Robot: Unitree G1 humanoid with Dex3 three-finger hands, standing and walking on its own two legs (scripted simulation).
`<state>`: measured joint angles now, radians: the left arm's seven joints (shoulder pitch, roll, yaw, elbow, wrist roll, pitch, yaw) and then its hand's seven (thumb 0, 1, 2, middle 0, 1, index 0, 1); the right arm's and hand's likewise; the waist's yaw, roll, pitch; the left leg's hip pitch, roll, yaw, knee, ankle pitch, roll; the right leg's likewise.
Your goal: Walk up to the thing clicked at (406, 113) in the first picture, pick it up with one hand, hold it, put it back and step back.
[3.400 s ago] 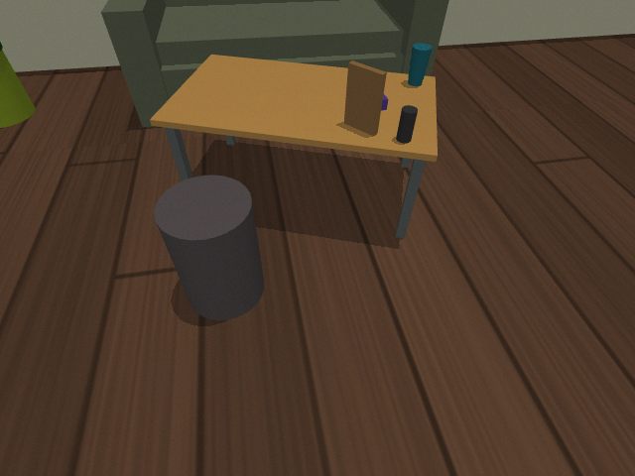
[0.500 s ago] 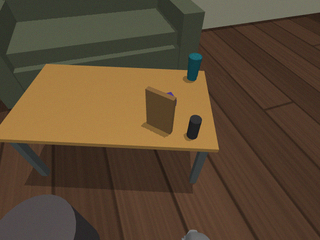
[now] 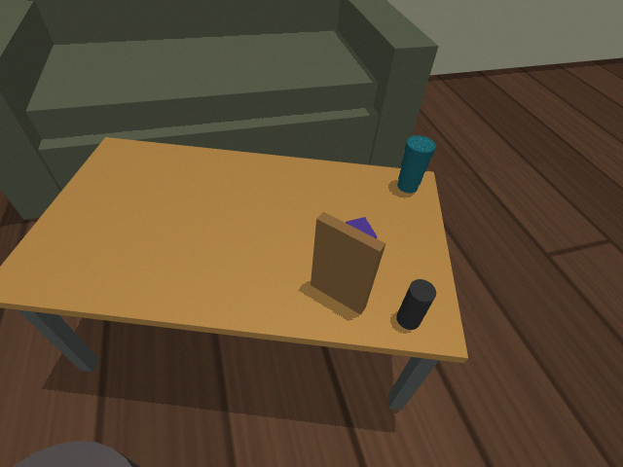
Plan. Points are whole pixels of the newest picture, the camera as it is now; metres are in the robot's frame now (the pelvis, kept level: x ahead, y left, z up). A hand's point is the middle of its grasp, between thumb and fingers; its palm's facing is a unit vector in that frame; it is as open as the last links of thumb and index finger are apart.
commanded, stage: walk up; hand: right
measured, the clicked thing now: (415, 305) +0.49 -0.22 -0.22
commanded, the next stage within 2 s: stand in 1.36 s
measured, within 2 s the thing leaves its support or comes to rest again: neither
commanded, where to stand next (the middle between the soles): +0.10 -0.02 m, yaw +0 degrees
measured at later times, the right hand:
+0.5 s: hand out of the picture +0.15 -0.25 -0.13, palm faces -0.01 +0.95 -0.33, open 7.4 cm
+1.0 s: hand out of the picture +0.11 -0.27 -0.13, palm faces +0.01 +0.94 -0.35, open 7.4 cm
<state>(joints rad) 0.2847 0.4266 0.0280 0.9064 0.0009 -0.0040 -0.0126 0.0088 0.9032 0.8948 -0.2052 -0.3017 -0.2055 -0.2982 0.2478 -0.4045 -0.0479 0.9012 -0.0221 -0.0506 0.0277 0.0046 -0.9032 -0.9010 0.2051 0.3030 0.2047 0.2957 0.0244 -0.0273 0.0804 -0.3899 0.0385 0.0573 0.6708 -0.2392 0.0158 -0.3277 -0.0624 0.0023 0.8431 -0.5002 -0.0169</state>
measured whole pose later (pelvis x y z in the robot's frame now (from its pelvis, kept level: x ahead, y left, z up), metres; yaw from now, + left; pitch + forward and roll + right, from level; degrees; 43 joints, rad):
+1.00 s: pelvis +0.05 -0.01 +0.03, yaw -1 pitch -2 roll +0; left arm 0.06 0.34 0.01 1.18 0.01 0.01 -0.02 0.01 0.90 0.89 -0.21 -0.30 -0.21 -0.30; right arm 0.08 -0.36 0.00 1.19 -0.01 -0.02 0.01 0.01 -0.90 -0.90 0.21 0.30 0.20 0.30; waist -0.01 0.00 0.05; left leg -0.14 0.04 0.08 0.34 -0.15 -0.01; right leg -0.10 -0.03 -0.02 0.33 -0.19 0.03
